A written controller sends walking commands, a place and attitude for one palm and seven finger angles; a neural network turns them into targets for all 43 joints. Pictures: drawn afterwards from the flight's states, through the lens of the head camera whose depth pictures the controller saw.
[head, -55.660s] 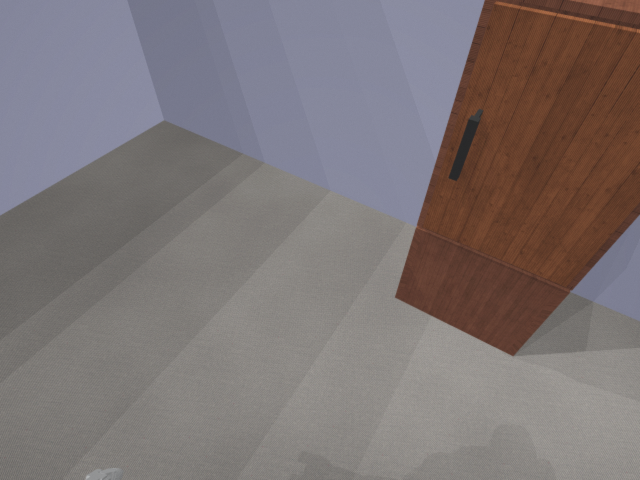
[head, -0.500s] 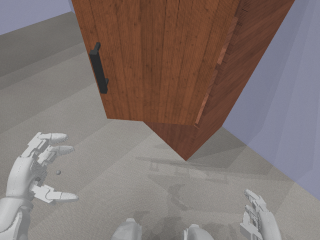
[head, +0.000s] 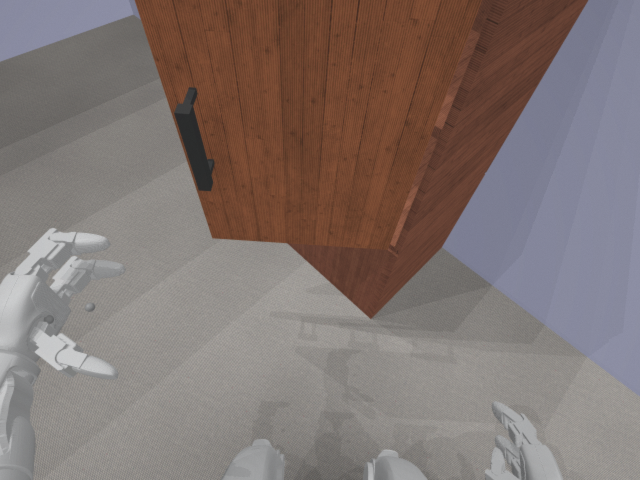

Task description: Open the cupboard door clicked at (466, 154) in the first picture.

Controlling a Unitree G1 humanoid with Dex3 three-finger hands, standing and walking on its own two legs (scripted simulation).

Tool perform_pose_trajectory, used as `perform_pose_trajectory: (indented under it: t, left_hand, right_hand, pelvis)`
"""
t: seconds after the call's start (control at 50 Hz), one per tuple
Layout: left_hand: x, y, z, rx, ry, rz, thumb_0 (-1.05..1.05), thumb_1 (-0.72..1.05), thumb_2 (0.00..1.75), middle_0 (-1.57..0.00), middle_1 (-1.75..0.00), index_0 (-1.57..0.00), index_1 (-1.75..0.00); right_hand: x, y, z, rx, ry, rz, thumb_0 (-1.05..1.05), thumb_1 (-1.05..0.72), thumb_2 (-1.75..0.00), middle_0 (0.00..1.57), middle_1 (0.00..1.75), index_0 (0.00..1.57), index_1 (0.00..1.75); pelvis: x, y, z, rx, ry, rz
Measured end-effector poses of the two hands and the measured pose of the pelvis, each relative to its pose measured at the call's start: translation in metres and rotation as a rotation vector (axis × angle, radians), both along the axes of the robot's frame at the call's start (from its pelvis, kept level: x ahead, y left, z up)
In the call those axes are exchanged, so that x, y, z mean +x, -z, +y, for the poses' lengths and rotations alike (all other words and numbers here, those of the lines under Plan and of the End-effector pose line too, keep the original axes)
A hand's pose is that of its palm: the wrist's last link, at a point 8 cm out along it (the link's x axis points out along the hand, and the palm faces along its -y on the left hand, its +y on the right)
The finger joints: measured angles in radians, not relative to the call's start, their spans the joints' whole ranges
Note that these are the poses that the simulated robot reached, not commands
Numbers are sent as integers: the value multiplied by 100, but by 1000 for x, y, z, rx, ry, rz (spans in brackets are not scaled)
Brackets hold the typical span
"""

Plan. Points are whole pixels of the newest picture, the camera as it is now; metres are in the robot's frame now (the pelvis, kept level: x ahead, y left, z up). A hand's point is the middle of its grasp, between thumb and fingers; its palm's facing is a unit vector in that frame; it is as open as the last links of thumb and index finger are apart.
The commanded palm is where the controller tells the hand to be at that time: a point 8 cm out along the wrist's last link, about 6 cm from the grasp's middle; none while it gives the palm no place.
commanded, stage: raise the hand with hooked fingers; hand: left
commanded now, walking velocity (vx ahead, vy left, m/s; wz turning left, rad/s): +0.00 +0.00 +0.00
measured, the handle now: (198, 142) +0.57 +0.23 +0.03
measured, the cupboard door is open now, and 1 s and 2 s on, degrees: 42 42 42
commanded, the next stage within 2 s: move the hooked fingers beside the handle in 0.38 s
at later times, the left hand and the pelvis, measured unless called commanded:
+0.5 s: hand (104, 313) +0.28 +0.26 +0.05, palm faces +0.02 -1.00 -0.05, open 14.0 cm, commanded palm +0.26 +0.31 +0.05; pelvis +0.00 -0.01 +0.00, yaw +0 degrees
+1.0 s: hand (116, 255) +0.36 +0.27 +0.05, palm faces +0.02 -1.00 -0.03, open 14.0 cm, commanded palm +0.34 +0.32 +0.05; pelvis +0.00 -0.02 -0.01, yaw -1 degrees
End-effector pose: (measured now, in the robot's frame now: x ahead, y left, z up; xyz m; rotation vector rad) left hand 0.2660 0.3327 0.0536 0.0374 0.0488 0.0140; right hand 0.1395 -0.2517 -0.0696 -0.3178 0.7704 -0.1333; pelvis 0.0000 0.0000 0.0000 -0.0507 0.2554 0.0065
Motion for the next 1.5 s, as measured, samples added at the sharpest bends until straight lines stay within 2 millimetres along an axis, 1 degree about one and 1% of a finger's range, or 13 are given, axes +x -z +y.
perform_pose_trajectory:
  t: [0.1,0.2,0.42,0.56,0.64,0.76,0.88,1.0,1.16,1.26,1.4,1.5]
  left_hand:
    - [1,2,-5,-5,7,12,-2,-50,30,-30,-120,-30,-120]
    - [-2,5,-9,0,-5,8,-2,-50,30,-30,-120,-30,-120]
    - [-5,2,-14,8,-12,8,-2,-50,30,-30,-120,-30,-120]
    - [-4,2,-17,8,-17,7,-2,-50,30,-30,-120,-30,-120]
    - [8,4,-13,3,-33,-1,-2,-50,30,-30,-120,-30,-120]
    - [33,3,-10,-4,-10,-7,-2,-50,30,-30,-120,-30,-120]
    - [54,2,-6,-11,-9,0,-2,-50,30,-30,-120,-30,-120]
    - [68,3,-5,-12,-5,-9,-2,-50,30,-30,-120,-30,-120]
    - [92,10,5,-22,-13,-6,-2,-50,30,-30,-120,-30,-120]
    - [110,7,5,-30,8,-22,-2,-50,30,-30,-120,-30,-120]
    - [136,10,2,-35,15,-1,-2,-50,30,-30,-120,-30,-120]
    - [151,11,6,-35,-1,-11,-2,-50,30,-30,-120,-30,-120]
  right_hand:
    - [-5,-2,-5,-3,13,5,1,-90,-90,20,30,20,30]
    - [-6,-1,-7,-1,18,7,1,-90,-90,20,30,20,30]
    - [1,3,-5,25,8,-7,1,-90,-90,20,30,20,30]
    - [5,5,-8,25,-1,-12,1,-90,-90,20,30,20,30]
    - [4,9,-13,10,-2,4,1,-90,-90,20,30,20,30]
    - [-5,14,-22,-9,24,40,1,-90,-90,20,30,20,30]
    - [-23,17,-30,-16,62,90,1,-90,-90,20,30,20,30]
    - [-44,21,-34,-23,95,163,1,-90,-90,20,30,20,30]
    - [-67,27,-34,-46,127,248,1,-90,-90,20,30,20,30]
    - [-78,31,-31,-50,144,294,1,-90,-90,20,30,20,30]
    - [-91,34,-24,-50,161,345,0,-90,-90,20,30,20,30]
    - [-102,36,-21,-54,181,387,0,-90,-90,20,30,20,30]
  pelvis:
    - [0,-1,-1,4,5,1]
    - [-1,0,-3,5,5,-1]
    - [-2,0,-10,10,1,-6]
    - [-2,1,-14,13,-2,-4]
    - [-4,3,-17,12,-6,2]
    - [-4,6,-20,11,-1,16]
    - [-3,7,-20,12,11,32]
    - [-3,8,-18,12,19,47]
    - [-6,13,-14,3,22,69]
    - [-8,15,-9,-2,24,82]
    - [-9,18,-3,-6,31,104]
    - [-9,21,-1,-10,39,121]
